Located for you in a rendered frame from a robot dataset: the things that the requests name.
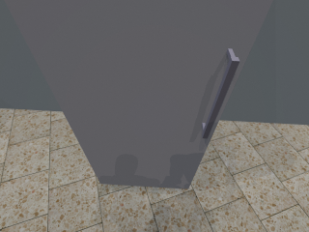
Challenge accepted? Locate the handle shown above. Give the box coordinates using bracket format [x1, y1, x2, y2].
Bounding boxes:
[202, 48, 240, 139]

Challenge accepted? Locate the fridge door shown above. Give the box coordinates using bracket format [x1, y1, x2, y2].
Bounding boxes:
[4, 0, 273, 189]

